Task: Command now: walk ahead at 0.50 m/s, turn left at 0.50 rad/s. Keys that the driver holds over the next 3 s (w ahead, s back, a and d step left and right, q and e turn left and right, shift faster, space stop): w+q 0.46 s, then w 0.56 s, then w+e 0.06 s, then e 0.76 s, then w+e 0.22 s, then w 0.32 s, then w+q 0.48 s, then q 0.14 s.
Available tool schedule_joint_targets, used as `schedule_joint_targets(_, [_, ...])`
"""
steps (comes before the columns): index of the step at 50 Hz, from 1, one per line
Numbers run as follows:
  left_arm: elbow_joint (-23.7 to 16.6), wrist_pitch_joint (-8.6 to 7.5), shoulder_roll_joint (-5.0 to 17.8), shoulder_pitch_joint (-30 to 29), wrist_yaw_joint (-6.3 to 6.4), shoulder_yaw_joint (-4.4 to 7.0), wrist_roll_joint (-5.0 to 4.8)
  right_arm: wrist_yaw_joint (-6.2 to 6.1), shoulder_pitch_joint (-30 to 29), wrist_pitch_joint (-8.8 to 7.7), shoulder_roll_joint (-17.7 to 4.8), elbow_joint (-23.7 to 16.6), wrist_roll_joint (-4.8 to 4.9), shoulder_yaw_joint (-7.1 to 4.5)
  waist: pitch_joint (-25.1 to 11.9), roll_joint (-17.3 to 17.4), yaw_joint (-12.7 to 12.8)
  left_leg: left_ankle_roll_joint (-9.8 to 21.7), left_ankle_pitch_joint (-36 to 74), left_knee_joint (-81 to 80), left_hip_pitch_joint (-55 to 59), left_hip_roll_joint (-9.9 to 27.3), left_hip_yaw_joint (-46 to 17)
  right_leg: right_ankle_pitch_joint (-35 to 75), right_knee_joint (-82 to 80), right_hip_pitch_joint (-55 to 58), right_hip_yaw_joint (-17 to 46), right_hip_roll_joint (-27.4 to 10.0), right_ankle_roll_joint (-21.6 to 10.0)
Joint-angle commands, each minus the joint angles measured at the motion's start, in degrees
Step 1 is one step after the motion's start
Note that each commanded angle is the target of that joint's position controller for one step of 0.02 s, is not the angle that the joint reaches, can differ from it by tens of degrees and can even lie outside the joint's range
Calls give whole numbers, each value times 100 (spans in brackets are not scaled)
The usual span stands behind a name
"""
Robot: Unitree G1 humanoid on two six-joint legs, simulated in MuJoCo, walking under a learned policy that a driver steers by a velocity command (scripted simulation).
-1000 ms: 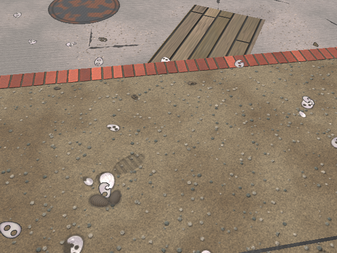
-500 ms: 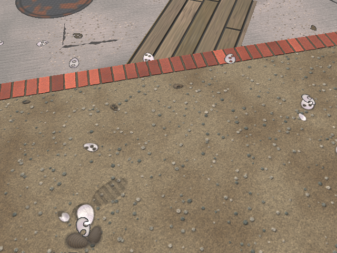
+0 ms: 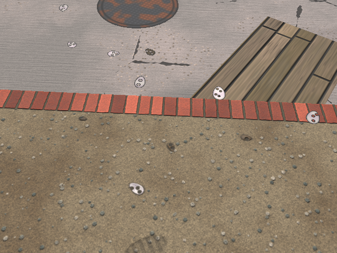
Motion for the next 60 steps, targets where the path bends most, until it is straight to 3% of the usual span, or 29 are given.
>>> schedule_joint_targets(1, [-648,-83,657,94,31,53,95,-166,2210,44,-1844,34,-10,-683,-1637,627,-1074,1126,-345,-243,4351,942,-2170,4010,4545,-2843,53,-616,-167])
schedule_joint_targets(2, [-793,-353,225,243,-95,-116,84,-162,2063,3,-1844,-82,-18,-611,-2339,1189,-709,1949,-934,-1345,5518,1976,-5193,-500,5996,-4538,1221,474,-44])
schedule_joint_targets(3, [-971,-566,767,-463,-187,38,-137,-166,2097,-19,-1384,-83,-93,-478,-2046,742,-992,1582,-1022,-1591,5410,1782,-4730,-262,6192,-5170,1971,88,-243])
schedule_joint_targets(4, [-1123,-653,808,-824,-208,38,-245,-183,1765,-45,-1128,-127,-94,-409,-1293,453,-870,1325,-625,-1608,4614,1571,-3783,235,5844,-5310,1866,-172,-366])
schedule_joint_targets(5, [-1102,-662,752,-898,-166,49,-151,-169,1324,-60,-979,-235,-85,-359,-805,-159,-578,1159,-41,-1707,3639,1305,-3106,602,5277,-5033,1800,-407,-358])
schedule_joint_targets(7, [-1083,-494,793,-713,-123,142,-10,-184,858,-67,-779,-427,-144,-282,-502,-78,-190,1034,675,-1956,2499,971,-2492,898,4597,-4261,1801,-656,-237])
schedule_joint_targets(12, [-1432,-294,533,-1312,-55,122,121,-358,1194,-72,-1129,-407,-58,-379,-181,93,-249,978,1223,-2156,1748,612,-1834,2029,2949,-4255,1570,-485,236])
schedule_joint_targets(16, [-1708,-354,378,-2118,-114,58,44,-421,1520,0,-1149,-350,-21,-390,-128,377,-584,602,460,-1991,1647,350,-1725,3289,1280,-3763,1496,-99,220])
schedule_joint_targets(19, [-1896,-411,535,-2412,-178,94,-18,-432,1736,39,-1127,-275,12,-392,-124,476,-673,533,190,-1681,2032,539,-2151,3255,825,-3651,1644,5,136])
schedule_joint_targets(22, [-1936,-508,762,-2276,-247,178,-35,-488,1698,106,-1122,-312,-5,-404,-170,619,-518,452,226,-1166,2508,755,-2677,2572,551,-3405,1748,37,-43])
schedule_joint_targets(24, [-1725,-571,946,-1435,-226,289,5,-488,1530,136,-958,-396,-33,-343,-540,688,-81,253,815,-445,2489,495,-2592,2486,245,-2271,1572,35,-314])
schedule_joint_targets(25, [-1628,-593,1183,-638,-194,358,116,-456,1499,111,-660,-487,-103,-220,-1270,373,267,58,546,838,1960,198,-2218,2428,458,-878,2151,-674,-673])
schedule_joint_targets(26, [-1444,-531,1667,193,-175,502,205,-452,2316,51,-314,-550,8,-113,-2146,-1180,119,-415,-1211,2826,-26,-629,-1460,1608,294,1336,4455,-1920,-1626])
schedule_joint_targets(27, [-1296,-488,1350,358,-244,450,29,-458,2579,14,-590,-459,81,-107,-2118,-1805,114,-496,-2908,3794,-1068,-523,-1482,396,-307,1567,5929,-2334,-1862])
schedule_joint_targets(28, [-1382,-456,897,63,-243,328,-48,-448,2077,23,-1030,-429,97,-209,-1255,-1081,223,-504,-2476,4195,-1438,-245,-1581,-101,-428,874,5276,-2110,-1605])
schedule_joint_targets(29, [-1450,-400,734,-274,-236,262,-10,-450,1557,36,-1082,-530,22,-217,-717,-560,193,-506,-2032,4148,-1365,-26,-1331,276,-488,91,4449,-1855,-1400])
schedule_joint_targets(31, [-1432,-360,532,-646,-244,163,78,-415,1127,16,-929,-671,-89,-228,-144,-447,-70,-470,-1532,3493,-1000,295,-1182,1376,-795,-1071,3493,-1409,-1294])
schedule_joint_targets(34, [-1302,-400,609,-577,-254,178,22,-371,1241,37,-615,-670,-66,-156,-165,-655,-235,-514,-1290,2835,-662,460,-885,2282,-1100,-1461,2835,-1209,-1398])
schedule_joint_targets(39, [-1135,-336,931,-331,-198,249,-71,-320,385,-43,-409,-925,-100,-32,-70,-497,-20,-615,32,1099,-557,502,-598,2992,-1305,-1437,2050,-1071,-1329])
schedule_joint_targets(46, [-827,-156,1105,242,-191,252,-164,-169,-530,-98,-547,-1251,0,-63,130,-600,198,-441,146,-196,-124,193,-384,3108,-913,-784,1949,-1350,-1099])
schedule_joint_targets(48, [-811,-97,1213,111,-163,272,-179,-163,-93,-113,-732,-1167,-28,-159,-96,-638,-174,-248,-6,-554,684,-1,-220,4089,-338,-686,1822,-1324,-948])
schedule_joint_targets(49, [-813,-80,1144,106,-147,241,-176,-199,597,-104,-954,-945,-69,-285,-538,-524,-508,-94,54,-700,1740,-131,-110,4819,495,-857,1575,-1072,-816])
schedule_joint_targets(50, [-927,-101,924,29,-131,140,-83,-263,1585,-84,-1295,-751,-129,-414,-1255,-244,-946,218,224,-488,3298,514,-775,4175,1887,-1734,1326,-806,-590])
schedule_joint_targets(51, [-1117,-214,329,517,-149,-65,0,-299,2152,-34,-1923,-670,-216,-543,-2019,1182,-850,1097,-310,-747,5341,2001,-3239,1489,4154,-4024,1018,65,-157])
schedule_joint_targets(52, [-1015,-316,568,486,-180,-21,-86,-278,2322,-14,-1501,-610,-150,-434,-2328,1264,-944,1285,-910,-1400,5391,2286,-4423,-613,5008,-4791,1808,145,-192])
schedule_joint_targets(53, [-1123,-338,950,72,-206,101,-251,-269,1964,-24,-1215,-609,-133,-322,-1407,843,-890,999,-1055,-1489,4667,2106,-3585,-299,5312,-5212,1890,-155,-257])
schedule_joint_targets(55, [-1184,-255,851,-381,-179,115,-179,-230,1175,-59,-833,-659,-158,-190,-479,375,-546,687,-102,-1823,3138,1605,-2234,529,4782,-4891,1704,-525,-209])
schedule_joint_targets(57, [-1041,-55,659,-54,-124,141,-123,-197,761,-167,-702,-621,-238,-169,-292,540,-169,558,1611,-2028,2220,1350,-1331,847,4461,-4071,1750,-599,-54])
schedule_joint_targets(60, [-1102,107,459,-45,-75,144,-83,-271,602,-253,-820,-473,-298,-227,-231,465,6,580,3077,-2068,1875,1309,-478,1382,4002,-3943,1732,-440,137])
